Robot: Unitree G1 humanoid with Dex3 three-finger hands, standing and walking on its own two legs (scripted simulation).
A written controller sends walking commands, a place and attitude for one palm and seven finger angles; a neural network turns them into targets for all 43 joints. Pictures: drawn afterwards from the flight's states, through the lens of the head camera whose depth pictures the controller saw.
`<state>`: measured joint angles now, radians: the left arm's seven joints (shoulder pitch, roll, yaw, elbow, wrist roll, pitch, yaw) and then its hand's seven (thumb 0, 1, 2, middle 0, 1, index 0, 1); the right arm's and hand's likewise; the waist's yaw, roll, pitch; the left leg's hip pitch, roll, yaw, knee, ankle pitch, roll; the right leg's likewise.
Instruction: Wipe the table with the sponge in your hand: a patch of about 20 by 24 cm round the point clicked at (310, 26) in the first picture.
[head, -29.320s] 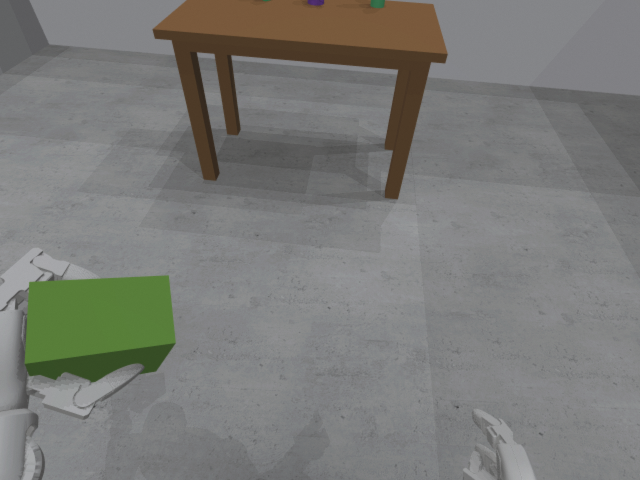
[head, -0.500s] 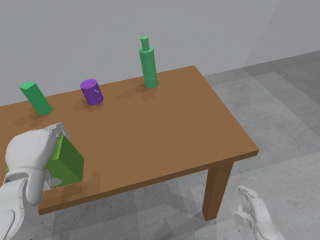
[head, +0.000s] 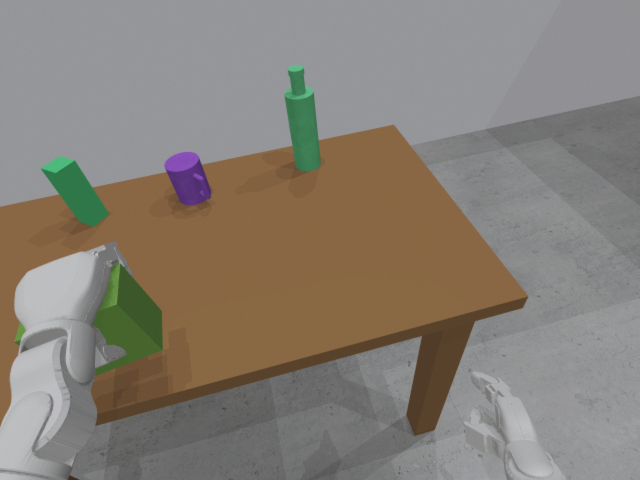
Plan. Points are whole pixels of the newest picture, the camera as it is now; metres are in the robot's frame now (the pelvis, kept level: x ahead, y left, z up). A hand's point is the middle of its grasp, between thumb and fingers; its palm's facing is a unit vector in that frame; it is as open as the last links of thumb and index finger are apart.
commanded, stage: move the sponge above the wiping area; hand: left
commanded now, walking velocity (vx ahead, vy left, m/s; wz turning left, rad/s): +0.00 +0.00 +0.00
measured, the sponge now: (105, 331) +0.24 +0.32 +0.07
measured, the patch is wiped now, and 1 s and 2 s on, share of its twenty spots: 0.00 0.00 0.00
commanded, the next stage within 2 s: none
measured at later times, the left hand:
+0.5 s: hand (120, 318) +0.26 +0.30 +0.08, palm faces -0.05 -0.09 -0.99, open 10.6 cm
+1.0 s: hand (143, 323) +0.27 +0.29 +0.05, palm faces -0.14 -0.11 -0.98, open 10.6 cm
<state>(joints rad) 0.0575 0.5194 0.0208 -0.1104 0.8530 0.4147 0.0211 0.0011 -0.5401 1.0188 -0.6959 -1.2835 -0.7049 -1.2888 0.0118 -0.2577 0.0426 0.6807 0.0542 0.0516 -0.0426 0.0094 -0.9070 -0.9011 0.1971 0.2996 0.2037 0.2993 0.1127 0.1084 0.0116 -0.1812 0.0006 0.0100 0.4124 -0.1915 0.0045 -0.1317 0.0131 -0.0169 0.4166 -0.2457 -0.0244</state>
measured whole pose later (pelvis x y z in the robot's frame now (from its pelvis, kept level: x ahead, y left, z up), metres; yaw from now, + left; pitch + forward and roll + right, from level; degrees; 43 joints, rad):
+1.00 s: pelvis +0.01 -0.01 +0.00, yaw +1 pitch +0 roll +0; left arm 0.01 0.50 -0.04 0.08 0.89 0.29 -0.05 0.00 -0.54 1.02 -0.69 -1.28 -0.70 -1.29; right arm 0.05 -0.29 0.01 0.67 0.05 0.04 -0.07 0.01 -0.91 -0.90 0.20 0.30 0.20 0.30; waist 0.09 0.10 0.00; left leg -0.24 0.00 0.00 0.45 -0.22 0.00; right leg -0.18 0.02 -0.03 0.45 -0.28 -0.03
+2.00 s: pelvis +0.01 +0.01 +0.00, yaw +0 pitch +0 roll -1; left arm 0.01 0.50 -0.03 0.04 0.95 0.14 0.08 0.00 -0.53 1.02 -0.69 -1.28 -0.70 -1.29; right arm 0.08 -0.26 0.00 0.68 0.03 0.03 -0.07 0.01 -0.91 -0.90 0.20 0.30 0.20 0.30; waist 0.11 0.08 0.01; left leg -0.24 0.00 0.00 0.46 -0.22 0.01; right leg -0.18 0.02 -0.02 0.43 -0.26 -0.02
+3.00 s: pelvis +0.01 +0.00 +0.00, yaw +0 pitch +0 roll +0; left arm -0.10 0.53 0.05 0.14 0.88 0.34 0.15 0.00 -0.53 1.02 -0.70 -1.29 -0.71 -1.30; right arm 0.04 -0.25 0.01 0.72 0.07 0.05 -0.06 0.01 -0.91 -0.90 0.20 0.30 0.20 0.30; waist 0.10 0.10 -0.02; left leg -0.23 0.01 0.01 0.45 -0.21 0.00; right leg -0.18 0.03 -0.01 0.43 -0.25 -0.03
